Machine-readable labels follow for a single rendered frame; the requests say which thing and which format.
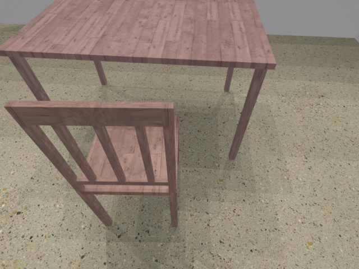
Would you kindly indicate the chair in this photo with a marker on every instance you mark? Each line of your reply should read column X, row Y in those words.
column 135, row 150

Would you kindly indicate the table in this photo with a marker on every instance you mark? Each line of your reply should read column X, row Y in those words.
column 213, row 33

